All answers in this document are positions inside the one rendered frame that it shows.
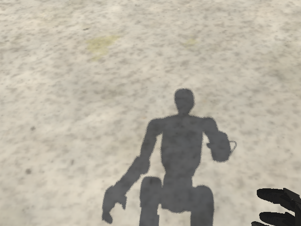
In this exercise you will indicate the robot right hand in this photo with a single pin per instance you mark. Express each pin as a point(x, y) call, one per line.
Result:
point(287, 199)

